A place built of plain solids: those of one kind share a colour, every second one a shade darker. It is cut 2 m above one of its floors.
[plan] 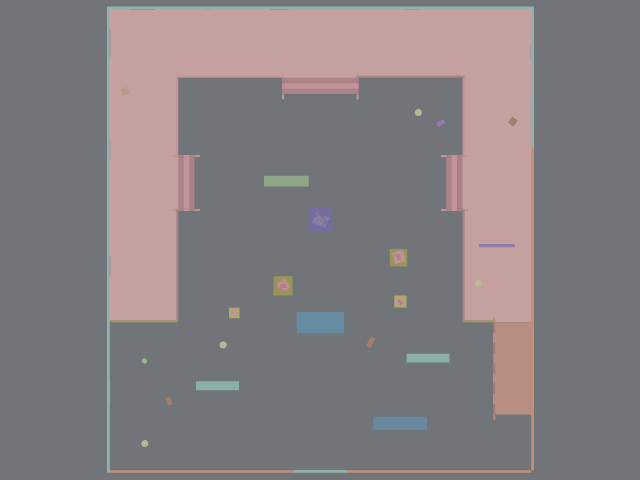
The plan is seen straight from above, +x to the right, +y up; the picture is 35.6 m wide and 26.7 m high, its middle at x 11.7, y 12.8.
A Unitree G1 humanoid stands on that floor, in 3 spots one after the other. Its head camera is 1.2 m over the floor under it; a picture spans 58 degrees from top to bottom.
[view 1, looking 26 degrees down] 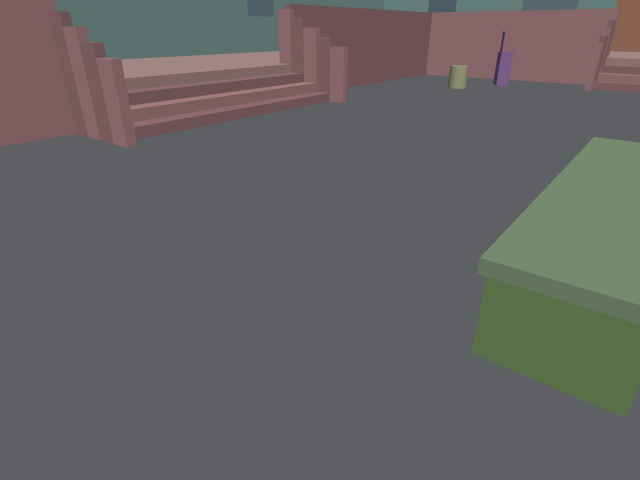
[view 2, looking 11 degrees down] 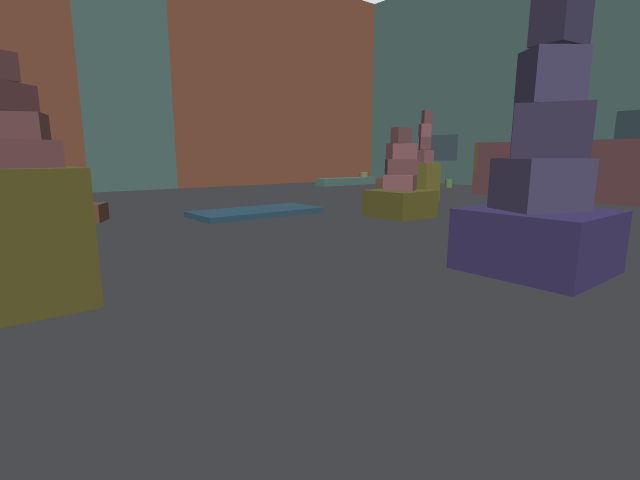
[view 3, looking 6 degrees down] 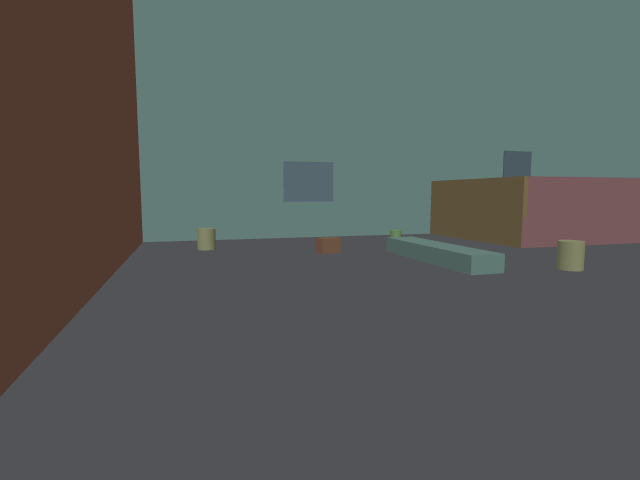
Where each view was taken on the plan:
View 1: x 7.13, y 15.97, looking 38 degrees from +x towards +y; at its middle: ground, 2.74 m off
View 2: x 16.32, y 15.97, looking -129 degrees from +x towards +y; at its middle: ground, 6.29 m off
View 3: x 11.72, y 1.10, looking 163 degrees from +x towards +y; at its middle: box_cardboard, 8.74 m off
